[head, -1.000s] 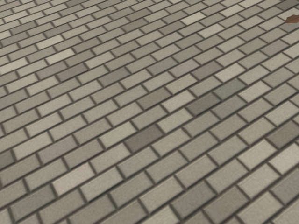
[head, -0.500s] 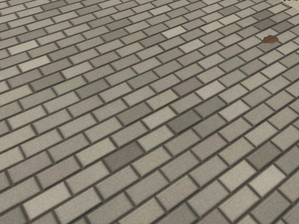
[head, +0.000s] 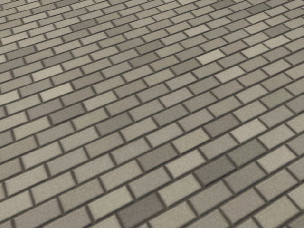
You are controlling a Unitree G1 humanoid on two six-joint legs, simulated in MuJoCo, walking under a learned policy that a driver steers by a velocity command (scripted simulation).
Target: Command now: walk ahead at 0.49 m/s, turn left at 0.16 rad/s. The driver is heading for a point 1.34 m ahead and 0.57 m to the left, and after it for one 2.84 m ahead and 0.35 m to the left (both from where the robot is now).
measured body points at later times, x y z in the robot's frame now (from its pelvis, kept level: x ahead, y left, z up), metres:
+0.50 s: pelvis +0.29 +0.08 +0.00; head +0.33 +0.11 +0.45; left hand +0.40 +0.38 -0.10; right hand +0.44 -0.17 -0.10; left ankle +0.29 +0.15 -0.75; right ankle +0.41 -0.09 -0.67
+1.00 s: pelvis +0.57 +0.11 +0.00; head +0.60 +0.12 +0.45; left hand +0.49 +0.39 -0.11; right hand +0.85 -0.05 -0.10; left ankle +0.54 +0.27 -0.67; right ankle +0.61 +0.01 -0.75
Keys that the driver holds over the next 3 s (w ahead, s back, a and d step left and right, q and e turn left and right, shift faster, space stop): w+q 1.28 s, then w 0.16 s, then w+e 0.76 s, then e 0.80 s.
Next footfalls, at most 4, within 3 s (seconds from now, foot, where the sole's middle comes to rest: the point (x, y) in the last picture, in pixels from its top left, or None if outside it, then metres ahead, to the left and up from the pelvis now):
0.26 left None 0.33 0.15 -0.78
0.74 right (162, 194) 0.65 0.03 -0.78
1.26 left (86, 172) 0.75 0.41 -0.78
1.82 right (86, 114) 1.12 0.48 -0.78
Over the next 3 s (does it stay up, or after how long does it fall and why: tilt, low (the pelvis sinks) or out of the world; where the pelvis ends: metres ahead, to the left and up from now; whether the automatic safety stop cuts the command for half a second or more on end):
stays up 1.25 0.65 0.00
